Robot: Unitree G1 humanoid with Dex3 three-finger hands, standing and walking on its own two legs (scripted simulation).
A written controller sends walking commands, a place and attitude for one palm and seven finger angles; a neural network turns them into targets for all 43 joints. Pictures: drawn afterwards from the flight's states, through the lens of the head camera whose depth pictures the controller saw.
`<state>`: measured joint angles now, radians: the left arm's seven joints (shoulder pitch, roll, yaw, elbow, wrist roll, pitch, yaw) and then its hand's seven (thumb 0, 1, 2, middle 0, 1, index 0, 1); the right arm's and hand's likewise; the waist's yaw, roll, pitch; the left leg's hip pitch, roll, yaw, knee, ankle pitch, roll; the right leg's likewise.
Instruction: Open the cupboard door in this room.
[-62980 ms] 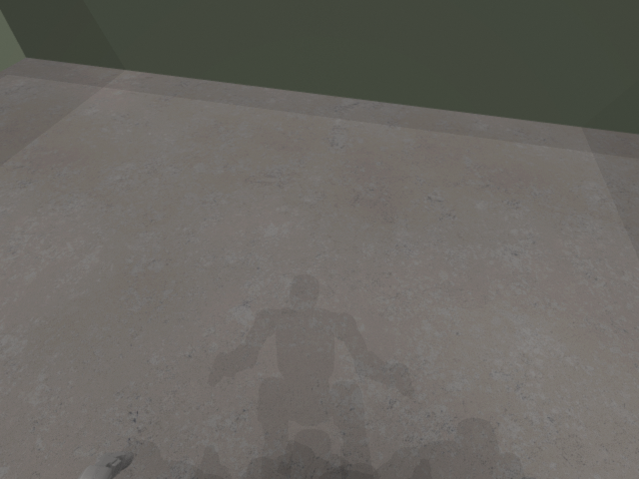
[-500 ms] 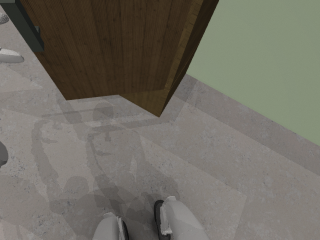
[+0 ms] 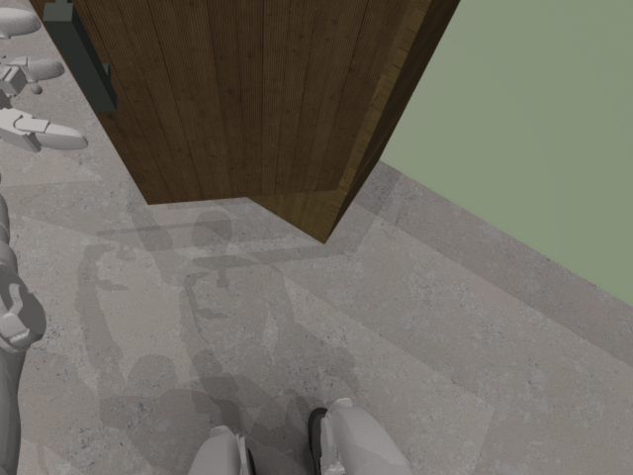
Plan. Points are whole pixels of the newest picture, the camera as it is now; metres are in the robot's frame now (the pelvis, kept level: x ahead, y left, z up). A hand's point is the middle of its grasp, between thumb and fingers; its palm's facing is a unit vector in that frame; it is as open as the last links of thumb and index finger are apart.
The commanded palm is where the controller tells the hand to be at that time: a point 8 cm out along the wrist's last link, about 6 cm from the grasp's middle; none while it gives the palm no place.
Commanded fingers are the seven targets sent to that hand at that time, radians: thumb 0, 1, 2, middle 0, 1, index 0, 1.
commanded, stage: move the hooked fingers beside the handle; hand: left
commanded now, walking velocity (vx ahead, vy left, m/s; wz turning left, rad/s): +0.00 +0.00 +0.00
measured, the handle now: (86, 49) +0.60 +0.19 +0.08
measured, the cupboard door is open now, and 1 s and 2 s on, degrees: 40 40 40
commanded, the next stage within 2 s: slide the fingers in behind the handle in 0.16 s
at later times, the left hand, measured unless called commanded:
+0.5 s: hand (42, 87) +0.54 +0.23 +0.09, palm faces +0.02 -1.00 -0.01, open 14.0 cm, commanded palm +0.52 +0.27 +0.08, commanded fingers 0.00 -0.50 0.30 -0.30 -1.20 -0.30 -1.20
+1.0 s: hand (84, 86) +0.54 +0.19 +0.09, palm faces +0.03 -1.00 -0.01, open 14.0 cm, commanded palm +0.52 +0.23 +0.08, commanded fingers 0.00 -0.50 0.30 -0.30 -1.20 -0.30 -1.20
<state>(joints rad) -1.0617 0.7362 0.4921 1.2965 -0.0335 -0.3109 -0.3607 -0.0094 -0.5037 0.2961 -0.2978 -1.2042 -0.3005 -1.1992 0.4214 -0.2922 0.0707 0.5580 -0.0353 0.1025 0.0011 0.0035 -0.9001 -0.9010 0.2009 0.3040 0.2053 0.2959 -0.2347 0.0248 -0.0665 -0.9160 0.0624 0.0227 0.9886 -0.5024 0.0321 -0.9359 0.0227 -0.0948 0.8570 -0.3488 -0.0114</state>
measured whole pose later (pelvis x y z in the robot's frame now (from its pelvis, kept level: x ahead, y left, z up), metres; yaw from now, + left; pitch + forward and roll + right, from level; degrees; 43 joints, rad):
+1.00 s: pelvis -0.01 +0.00 +0.00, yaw +0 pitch +24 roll -4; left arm -1.08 0.62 0.45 1.28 -0.03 -0.35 -0.24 -0.01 -0.50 0.30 -0.30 -1.20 -0.30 -1.20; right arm 0.44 -0.27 0.06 0.59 -0.05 0.08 0.02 0.00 -0.90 -0.90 0.20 0.30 0.21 0.30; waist -0.24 0.04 -0.07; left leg -0.93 0.06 0.03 1.01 -0.49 0.03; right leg -0.96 0.02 -0.09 0.89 -0.35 -0.01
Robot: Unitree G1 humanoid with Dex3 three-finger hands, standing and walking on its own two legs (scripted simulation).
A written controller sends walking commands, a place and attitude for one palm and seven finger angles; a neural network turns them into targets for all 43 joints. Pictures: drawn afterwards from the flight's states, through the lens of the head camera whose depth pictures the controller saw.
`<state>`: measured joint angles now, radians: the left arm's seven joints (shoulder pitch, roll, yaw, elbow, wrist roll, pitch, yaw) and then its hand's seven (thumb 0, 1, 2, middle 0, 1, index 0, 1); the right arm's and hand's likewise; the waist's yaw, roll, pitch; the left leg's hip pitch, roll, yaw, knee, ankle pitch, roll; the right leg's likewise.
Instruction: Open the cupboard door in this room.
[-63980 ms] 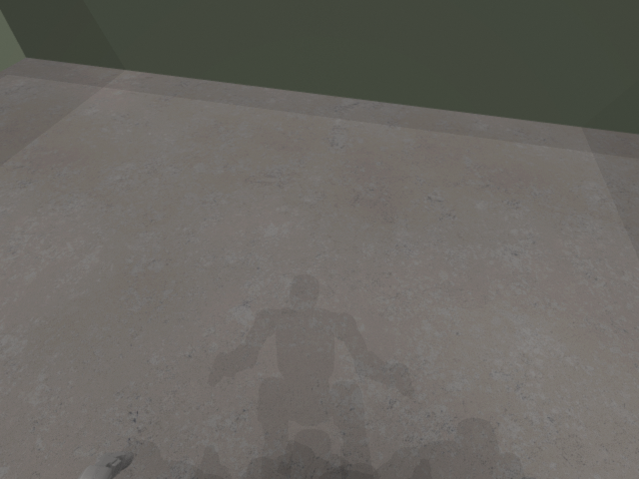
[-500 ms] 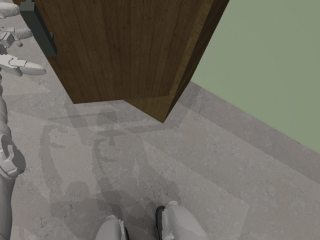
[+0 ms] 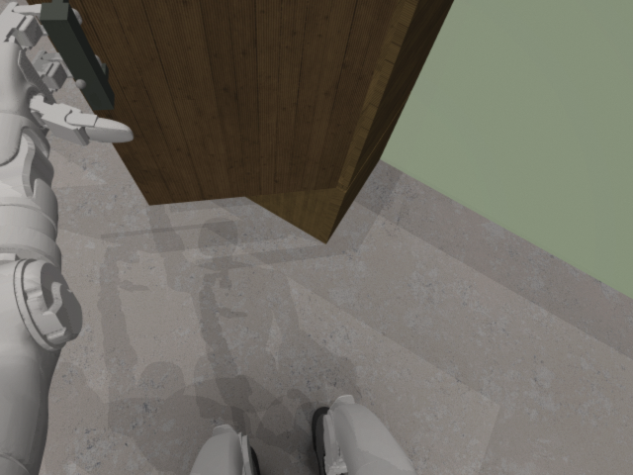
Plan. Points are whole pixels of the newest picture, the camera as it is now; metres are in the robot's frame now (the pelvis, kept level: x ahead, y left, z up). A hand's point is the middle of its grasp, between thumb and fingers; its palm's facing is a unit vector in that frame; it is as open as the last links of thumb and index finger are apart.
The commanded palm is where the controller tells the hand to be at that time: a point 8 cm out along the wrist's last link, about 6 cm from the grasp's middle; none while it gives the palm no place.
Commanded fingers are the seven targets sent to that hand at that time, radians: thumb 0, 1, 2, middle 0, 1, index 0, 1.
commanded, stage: slide the fingers in behind the handle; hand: left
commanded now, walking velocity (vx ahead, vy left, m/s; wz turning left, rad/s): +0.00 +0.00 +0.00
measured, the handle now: (83, 48) +0.61 +0.19 +0.09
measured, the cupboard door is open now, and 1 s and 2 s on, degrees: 40 40 43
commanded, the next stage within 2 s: close the thumb around the handle in 0.86 s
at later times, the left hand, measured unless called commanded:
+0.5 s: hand (108, 82) +0.56 +0.17 +0.08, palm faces +0.04 -1.00 -0.01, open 14.0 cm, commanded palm +0.54 +0.21 +0.09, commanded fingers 0.00 -0.50 0.30 -0.30 -1.20 -0.30 -1.20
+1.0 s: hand (104, 86) +0.55 +0.17 +0.09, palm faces +0.03 -1.00 -0.01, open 14.0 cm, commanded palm +0.53 +0.21 +0.09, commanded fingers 0.00 -0.33 0.37 -0.31 -1.22 -0.31 -1.22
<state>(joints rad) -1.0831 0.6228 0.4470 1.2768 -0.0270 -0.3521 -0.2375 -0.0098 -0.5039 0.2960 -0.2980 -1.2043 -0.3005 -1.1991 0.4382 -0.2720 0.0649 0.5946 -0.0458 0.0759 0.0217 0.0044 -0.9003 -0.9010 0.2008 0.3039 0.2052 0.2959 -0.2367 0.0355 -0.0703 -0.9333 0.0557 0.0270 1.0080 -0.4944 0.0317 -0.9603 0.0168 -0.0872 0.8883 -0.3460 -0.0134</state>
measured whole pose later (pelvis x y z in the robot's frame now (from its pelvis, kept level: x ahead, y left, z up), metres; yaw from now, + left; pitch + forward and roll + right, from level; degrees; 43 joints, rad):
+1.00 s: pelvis +0.01 +0.00 +0.00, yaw +0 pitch +24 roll -3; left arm -1.06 0.54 0.41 1.26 -0.04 -0.36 -0.18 -0.01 -0.50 0.30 -0.30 -1.20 -0.30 -1.20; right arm 0.45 -0.27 0.05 0.61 -0.05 0.06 0.03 0.00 -0.90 -0.90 0.20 0.30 0.20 0.30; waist -0.22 0.04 -0.08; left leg -0.92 0.05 0.03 1.00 -0.50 0.03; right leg -0.95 0.01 -0.09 0.89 -0.36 -0.01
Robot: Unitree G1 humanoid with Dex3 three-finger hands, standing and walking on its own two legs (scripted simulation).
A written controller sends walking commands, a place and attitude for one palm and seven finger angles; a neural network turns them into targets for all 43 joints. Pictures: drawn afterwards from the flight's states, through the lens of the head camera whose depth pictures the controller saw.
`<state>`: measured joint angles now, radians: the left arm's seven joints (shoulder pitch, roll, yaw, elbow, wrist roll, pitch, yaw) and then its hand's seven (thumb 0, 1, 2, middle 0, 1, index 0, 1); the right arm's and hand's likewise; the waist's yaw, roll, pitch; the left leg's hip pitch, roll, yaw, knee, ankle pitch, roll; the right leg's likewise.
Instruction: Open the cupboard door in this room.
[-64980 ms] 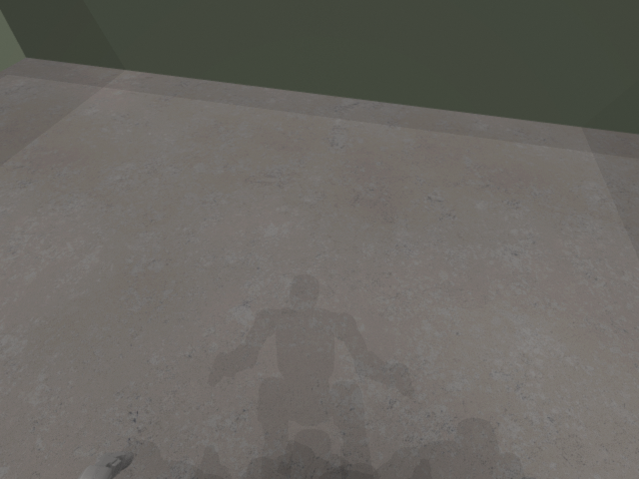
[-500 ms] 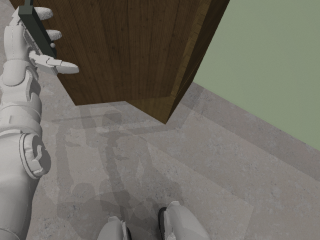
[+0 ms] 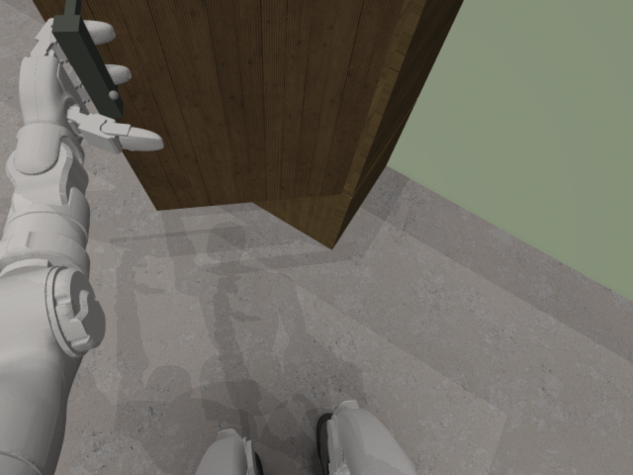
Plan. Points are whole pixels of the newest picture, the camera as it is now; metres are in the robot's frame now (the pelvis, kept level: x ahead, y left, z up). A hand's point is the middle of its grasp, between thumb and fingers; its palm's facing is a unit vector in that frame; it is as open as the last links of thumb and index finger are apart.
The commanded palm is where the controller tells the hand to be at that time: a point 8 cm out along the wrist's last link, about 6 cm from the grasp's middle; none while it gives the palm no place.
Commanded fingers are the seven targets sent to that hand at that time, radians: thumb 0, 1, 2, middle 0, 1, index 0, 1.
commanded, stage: close the thumb around the handle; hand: left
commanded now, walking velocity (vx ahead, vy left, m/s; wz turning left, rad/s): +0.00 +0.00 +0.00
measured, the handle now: (94, 58) +0.61 +0.19 +0.09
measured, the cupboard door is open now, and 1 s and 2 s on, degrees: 40 43 82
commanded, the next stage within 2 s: pull the door open along its arc in 0.66 s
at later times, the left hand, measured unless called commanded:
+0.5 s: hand (114, 92) +0.55 +0.17 +0.08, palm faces +0.05 -1.00 -0.02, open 6.9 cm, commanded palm +0.53 +0.20 +0.08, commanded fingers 0.00 0.90 0.90 -0.40 -1.35 -0.40 -1.35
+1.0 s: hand (115, 103) +0.54 +0.17 +0.08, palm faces +0.04 -1.00 -0.02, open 5.9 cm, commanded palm +0.49 +0.21 +0.08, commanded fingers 0.00 0.90 0.90 -0.40 -1.35 -0.40 -1.35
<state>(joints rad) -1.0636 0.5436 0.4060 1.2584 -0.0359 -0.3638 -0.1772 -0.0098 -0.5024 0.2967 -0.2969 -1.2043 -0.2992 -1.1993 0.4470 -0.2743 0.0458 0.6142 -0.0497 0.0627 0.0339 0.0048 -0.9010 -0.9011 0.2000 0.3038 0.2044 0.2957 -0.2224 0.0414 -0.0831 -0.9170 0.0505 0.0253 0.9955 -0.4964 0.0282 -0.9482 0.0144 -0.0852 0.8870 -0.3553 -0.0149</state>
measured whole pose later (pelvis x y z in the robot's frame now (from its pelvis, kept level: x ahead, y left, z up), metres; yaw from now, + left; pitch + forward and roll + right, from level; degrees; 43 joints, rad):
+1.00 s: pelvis +0.01 +0.00 +0.01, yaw -1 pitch +23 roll -3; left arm -0.94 0.51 0.42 1.16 -0.07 -0.38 -0.18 0.01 0.71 0.77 -0.36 -1.35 -0.35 -1.35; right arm 0.45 -0.28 0.04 0.59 -0.04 0.07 0.04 0.01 -0.90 -0.90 0.20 0.30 0.20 0.30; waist -0.20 0.04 -0.09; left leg -0.87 0.06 0.04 0.96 -0.49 0.02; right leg -0.92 0.02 -0.06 0.87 -0.35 -0.02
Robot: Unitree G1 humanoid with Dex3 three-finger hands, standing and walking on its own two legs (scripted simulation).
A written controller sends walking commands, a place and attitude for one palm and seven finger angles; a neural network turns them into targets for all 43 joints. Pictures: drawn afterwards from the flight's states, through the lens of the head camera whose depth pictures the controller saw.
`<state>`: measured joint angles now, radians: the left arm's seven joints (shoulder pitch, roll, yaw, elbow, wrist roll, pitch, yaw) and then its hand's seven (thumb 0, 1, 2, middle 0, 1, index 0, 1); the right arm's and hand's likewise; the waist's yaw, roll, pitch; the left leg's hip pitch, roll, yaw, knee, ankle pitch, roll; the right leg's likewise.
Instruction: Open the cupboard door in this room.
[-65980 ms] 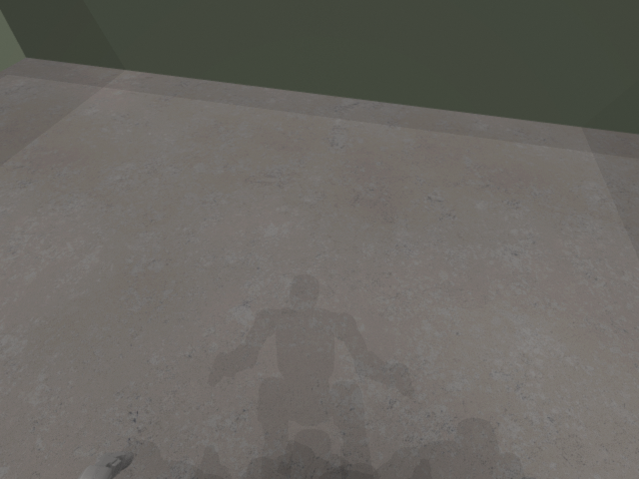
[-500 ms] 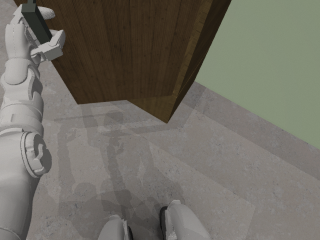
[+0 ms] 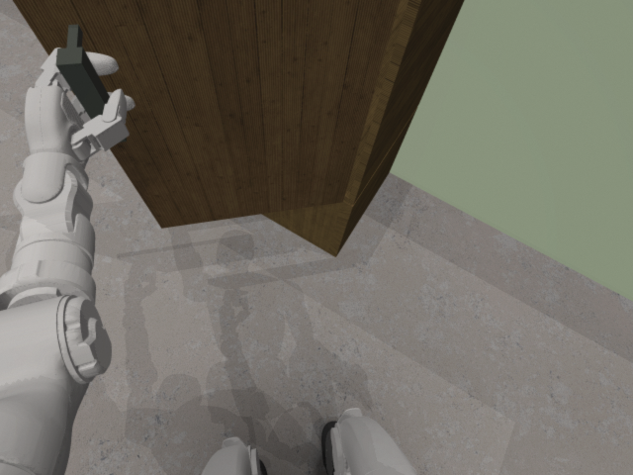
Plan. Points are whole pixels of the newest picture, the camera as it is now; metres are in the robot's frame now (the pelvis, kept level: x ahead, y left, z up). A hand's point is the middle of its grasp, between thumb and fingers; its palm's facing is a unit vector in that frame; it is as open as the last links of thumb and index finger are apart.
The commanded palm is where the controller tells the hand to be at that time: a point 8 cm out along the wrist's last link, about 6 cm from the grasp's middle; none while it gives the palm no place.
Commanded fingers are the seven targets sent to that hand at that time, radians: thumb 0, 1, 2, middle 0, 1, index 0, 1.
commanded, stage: pull the door open along its arc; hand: left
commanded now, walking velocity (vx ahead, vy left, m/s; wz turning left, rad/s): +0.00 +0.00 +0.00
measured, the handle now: (96, 87) +0.58 +0.20 +0.08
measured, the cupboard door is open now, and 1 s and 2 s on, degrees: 43 82 82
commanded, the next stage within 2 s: open thumb and fingers to let go in 0.66 s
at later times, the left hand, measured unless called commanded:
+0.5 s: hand (201, 251) +0.35 +0.08 +0.08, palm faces +0.33 -0.94 +0.07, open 6.4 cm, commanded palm +0.29 +0.15 +0.08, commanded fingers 0.00 0.90 0.90 -0.40 -1.35 -0.40 -1.35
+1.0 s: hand (247, 274) +0.33 +0.04 +0.08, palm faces +0.46 -0.89 -0.05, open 7.1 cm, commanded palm +0.27 +0.09 +0.08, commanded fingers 0.00 -0.01 0.51 -0.34 -1.25 -0.34 -1.25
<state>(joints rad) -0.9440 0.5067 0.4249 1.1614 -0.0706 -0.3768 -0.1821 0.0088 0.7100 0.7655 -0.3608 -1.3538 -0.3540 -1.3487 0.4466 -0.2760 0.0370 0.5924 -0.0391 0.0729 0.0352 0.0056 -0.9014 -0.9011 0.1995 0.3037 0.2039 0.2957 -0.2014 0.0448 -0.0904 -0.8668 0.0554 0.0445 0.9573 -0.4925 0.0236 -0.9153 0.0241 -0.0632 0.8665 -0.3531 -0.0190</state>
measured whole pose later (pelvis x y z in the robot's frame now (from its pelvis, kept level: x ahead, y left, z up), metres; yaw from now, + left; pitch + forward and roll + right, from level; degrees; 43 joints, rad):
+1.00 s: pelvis -0.01 -0.06 +0.02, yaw +5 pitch +9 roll +2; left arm -0.13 -0.13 -0.13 0.30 0.07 -0.19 0.61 0.02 0.48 0.72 -0.36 -1.31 -0.38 -1.31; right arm 0.15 -0.20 0.00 0.63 -0.08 0.05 -0.01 0.01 -0.90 -0.90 0.20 0.30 0.20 0.30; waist -0.01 0.04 -0.09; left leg -0.55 0.02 -0.02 0.80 -0.42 -0.05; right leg -0.62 -0.01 -0.12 0.83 -0.38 -0.09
